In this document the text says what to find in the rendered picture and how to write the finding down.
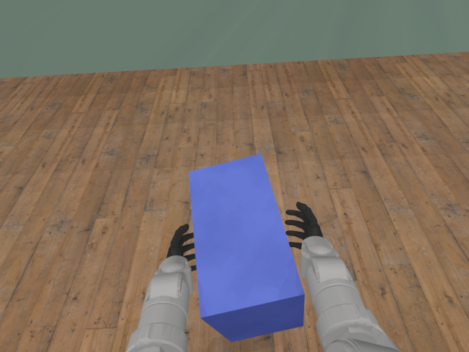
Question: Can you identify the robot right hand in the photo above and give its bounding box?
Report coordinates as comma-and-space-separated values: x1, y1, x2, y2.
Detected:
285, 202, 323, 249

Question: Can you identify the carton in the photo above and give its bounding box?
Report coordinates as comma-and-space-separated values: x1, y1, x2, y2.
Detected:
188, 154, 305, 342

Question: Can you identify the robot left forearm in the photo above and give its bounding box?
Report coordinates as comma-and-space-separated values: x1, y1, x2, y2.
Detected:
125, 255, 193, 352

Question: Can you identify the robot right upper arm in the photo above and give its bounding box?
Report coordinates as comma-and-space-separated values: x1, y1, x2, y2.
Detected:
326, 337, 399, 352

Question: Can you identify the robot right forearm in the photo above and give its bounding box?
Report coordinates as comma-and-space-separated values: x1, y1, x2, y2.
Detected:
300, 236, 400, 352

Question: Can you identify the robot left hand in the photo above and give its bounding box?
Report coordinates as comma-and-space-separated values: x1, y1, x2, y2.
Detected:
167, 224, 196, 271

